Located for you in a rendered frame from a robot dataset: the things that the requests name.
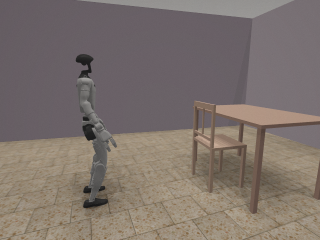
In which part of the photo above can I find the chair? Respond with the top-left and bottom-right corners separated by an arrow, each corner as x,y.
191,101 -> 247,193

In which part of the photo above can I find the robot right forearm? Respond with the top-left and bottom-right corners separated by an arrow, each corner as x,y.
82,101 -> 105,133

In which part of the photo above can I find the robot left thigh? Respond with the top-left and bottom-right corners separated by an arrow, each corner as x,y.
92,138 -> 100,163

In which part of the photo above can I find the robot right foot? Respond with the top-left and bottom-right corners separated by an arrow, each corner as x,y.
83,198 -> 108,208

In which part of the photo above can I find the left robot hand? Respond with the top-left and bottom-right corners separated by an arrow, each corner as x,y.
98,118 -> 107,131

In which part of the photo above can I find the right robot upper arm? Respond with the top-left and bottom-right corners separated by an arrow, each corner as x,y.
80,78 -> 91,109

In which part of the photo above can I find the right robot hand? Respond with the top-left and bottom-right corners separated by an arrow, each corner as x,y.
99,129 -> 117,152

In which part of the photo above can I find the table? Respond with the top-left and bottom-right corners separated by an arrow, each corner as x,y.
192,104 -> 320,214

